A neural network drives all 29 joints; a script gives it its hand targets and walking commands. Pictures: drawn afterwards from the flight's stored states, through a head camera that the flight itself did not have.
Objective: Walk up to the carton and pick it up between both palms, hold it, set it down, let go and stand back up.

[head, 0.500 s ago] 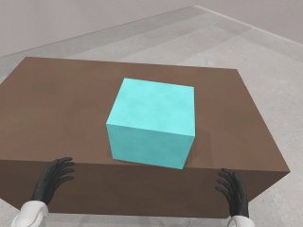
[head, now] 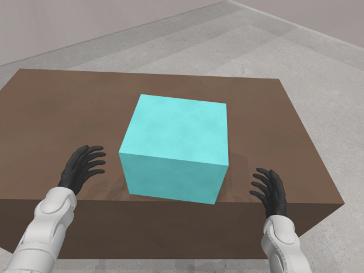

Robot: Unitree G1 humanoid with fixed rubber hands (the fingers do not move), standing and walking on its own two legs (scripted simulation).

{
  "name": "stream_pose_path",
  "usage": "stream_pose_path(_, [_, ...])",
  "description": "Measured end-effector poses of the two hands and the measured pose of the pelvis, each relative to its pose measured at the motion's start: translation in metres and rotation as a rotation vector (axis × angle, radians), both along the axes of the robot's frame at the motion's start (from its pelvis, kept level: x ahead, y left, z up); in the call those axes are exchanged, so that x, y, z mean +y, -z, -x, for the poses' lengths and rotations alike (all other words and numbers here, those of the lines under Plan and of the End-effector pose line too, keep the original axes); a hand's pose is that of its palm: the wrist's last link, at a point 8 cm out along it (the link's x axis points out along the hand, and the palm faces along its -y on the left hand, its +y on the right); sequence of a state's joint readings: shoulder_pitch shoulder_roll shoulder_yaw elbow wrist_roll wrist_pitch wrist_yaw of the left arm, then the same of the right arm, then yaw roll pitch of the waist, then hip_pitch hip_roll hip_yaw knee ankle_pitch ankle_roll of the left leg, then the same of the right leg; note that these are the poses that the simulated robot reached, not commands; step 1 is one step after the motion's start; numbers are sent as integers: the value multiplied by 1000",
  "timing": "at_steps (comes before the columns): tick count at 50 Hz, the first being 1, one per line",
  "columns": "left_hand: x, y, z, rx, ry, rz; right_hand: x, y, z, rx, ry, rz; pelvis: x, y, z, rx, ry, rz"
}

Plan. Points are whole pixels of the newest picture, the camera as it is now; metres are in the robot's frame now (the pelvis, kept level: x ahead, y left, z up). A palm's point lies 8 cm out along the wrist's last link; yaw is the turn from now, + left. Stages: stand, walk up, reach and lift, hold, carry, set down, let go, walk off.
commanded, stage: reach and lift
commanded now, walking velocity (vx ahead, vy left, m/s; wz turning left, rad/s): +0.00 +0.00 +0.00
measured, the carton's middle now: (177, 149) +0.46 +0.04 -0.02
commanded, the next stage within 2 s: none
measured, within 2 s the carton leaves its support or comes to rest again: neither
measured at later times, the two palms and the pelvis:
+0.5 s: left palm (84, 138) +0.38 +0.25 +0.09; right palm (270, 171) +0.35 -0.17 +0.06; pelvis +0.00 +0.00 +0.00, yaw +0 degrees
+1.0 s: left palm (99, 107) +0.45 +0.23 +0.12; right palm (277, 138) +0.42 -0.19 +0.10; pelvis +0.02 +0.00 +0.00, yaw +0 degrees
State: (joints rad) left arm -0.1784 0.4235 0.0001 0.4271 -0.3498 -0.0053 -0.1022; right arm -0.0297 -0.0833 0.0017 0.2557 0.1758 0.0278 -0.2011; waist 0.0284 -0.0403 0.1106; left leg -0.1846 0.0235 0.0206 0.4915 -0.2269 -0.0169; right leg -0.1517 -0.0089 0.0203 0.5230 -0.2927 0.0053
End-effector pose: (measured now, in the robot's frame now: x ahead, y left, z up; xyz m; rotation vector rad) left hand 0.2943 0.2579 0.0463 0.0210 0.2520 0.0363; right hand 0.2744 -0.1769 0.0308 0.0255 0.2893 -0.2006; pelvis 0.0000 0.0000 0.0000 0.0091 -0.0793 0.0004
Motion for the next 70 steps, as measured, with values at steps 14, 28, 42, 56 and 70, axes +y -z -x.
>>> stream_pose_path(14, [-4, -34, -47, -33, 20, -6, 4, -17, -42, -11, -11, 13, 3, 0, 0, 1, -2, 0])
stream_pose_path(28, [-11, -52, -91, -21, 20, 4, 1, -34, -83, 1, -7, 32, 4, 0, -2, 6, -2, 2])
stream_pose_path(42, [-22, -64, -133, -13, -5, 23, -8, -53, -123, 13, 4, 22, 0, -1, -10, 81, 0, 2])
stream_pose_path(56, [-27, -77, -168, -16, -16, 34, -19, -72, -161, 6, 32, -2, 0, 0, -19, 175, 0, 3])
stream_pose_path(70, [-15, -35, -170, 5, -41, 34, -16, -43, -165, 43, 17, 45, 4, 3, -19, 278, 6, 15])
